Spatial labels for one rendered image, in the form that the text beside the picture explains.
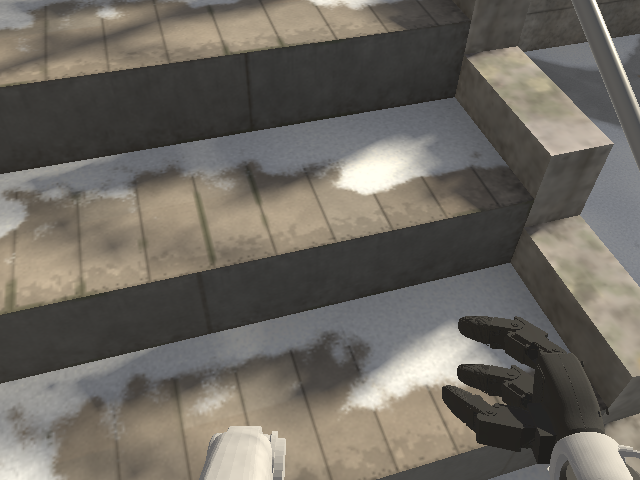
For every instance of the robot left shin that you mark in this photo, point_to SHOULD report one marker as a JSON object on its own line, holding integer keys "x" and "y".
{"x": 212, "y": 439}

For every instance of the robot right hand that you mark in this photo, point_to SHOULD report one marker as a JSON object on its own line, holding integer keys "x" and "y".
{"x": 557, "y": 402}

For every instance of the robot left thigh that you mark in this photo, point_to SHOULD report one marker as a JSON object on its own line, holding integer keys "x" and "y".
{"x": 245, "y": 453}

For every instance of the right robot forearm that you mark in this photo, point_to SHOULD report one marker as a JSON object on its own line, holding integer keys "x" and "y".
{"x": 589, "y": 456}

